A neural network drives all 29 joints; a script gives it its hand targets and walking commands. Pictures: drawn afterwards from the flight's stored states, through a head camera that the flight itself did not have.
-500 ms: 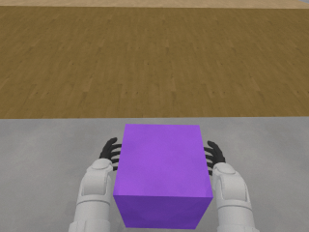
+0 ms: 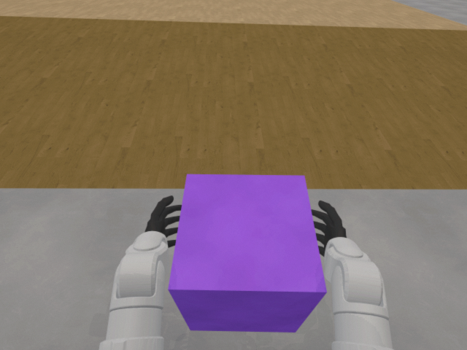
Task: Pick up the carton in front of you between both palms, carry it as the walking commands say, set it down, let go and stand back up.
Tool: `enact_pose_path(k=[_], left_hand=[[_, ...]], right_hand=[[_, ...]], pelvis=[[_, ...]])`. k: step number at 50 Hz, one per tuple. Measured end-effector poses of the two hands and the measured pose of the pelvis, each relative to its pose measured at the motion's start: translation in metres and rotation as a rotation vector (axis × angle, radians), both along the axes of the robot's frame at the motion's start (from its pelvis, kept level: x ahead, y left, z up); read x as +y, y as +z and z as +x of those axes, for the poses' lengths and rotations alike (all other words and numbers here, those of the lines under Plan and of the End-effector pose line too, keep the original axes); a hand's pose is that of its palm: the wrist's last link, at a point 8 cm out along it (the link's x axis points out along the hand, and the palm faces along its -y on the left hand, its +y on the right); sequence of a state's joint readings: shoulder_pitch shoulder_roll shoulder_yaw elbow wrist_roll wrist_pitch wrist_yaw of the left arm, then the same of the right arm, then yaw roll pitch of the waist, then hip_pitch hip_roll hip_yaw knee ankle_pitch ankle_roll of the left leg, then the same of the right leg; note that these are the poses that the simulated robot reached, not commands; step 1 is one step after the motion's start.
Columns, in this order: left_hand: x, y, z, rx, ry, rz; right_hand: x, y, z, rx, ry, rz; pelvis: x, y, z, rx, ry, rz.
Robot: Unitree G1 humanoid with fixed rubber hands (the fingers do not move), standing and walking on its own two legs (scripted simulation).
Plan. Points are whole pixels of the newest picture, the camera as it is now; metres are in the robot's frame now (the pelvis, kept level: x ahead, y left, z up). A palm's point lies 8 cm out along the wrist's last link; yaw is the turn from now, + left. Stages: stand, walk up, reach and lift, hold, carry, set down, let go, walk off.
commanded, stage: carry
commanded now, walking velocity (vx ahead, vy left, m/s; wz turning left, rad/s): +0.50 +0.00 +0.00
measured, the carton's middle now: (244, 257) +0.31 +0.00 +0.02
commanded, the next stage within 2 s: none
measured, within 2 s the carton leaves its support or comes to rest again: neither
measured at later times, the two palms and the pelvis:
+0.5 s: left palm (166, 171) +0.47 +0.17 +0.09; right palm (305, 172) +0.48 -0.14 +0.09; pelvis +0.25 +0.01 +0.00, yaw +0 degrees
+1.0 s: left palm (191, 104) +0.80 +0.16 +0.09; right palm (289, 109) +0.79 -0.14 +0.09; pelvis +0.57 +0.01 +0.00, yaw -2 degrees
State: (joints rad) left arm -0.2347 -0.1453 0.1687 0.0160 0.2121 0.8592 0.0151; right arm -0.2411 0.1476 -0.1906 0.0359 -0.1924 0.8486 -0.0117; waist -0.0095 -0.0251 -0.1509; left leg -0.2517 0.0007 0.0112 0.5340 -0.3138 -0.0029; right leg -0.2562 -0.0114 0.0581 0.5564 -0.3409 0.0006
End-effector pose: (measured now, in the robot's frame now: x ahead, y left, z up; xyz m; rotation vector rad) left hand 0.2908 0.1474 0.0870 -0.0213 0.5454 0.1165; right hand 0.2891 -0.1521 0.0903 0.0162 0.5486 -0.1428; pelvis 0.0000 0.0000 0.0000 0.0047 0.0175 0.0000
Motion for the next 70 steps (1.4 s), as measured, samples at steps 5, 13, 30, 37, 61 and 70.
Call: enact_pose_path(k=[5, 13, 30, 37, 61, 70], left_hand=[[0.000, 0.016, 0.029, -0.004, 0.002, -0.017], [-0.025, 0.013, 0.082, 0.026, -0.012, -0.028], [0.033, -0.015, 0.253, 0.072, 0.083, -0.090], [0.023, 0.001, 0.338, 0.113, -0.026, -0.091], [-0.006, -0.012, 0.634, 0.164, 0.139, -0.053], [-0.009, 0.011, 0.764, 0.080, 0.084, -0.051]], right_hand=[[0.001, 0.014, 0.026, -0.005, -0.019, 0.011], [-0.024, 0.009, 0.067, 0.024, -0.086, 0.041], [0.028, -0.015, 0.254, 0.069, -0.097, 0.043], [0.024, 0.003, 0.307, 0.104, -0.170, 0.067], [-0.006, -0.020, 0.654, 0.169, 0.002, 0.082], [-0.010, 0.003, 0.770, 0.080, -0.036, 0.079]], pelvis=[[0.003, 0.005, 0.034, 0.052, -0.041, -0.021], [-0.014, -0.003, 0.106, 0.081, -0.002, -0.036], [0.032, -0.018, 0.314, 0.050, -0.040, 0.013], [0.043, 0.009, 0.389, 0.067, -0.060, -0.017], [-0.020, 0.007, 0.709, 0.058, 0.025, 0.000], [-0.013, 0.013, 0.834, 0.057, 0.007, 0.013]])
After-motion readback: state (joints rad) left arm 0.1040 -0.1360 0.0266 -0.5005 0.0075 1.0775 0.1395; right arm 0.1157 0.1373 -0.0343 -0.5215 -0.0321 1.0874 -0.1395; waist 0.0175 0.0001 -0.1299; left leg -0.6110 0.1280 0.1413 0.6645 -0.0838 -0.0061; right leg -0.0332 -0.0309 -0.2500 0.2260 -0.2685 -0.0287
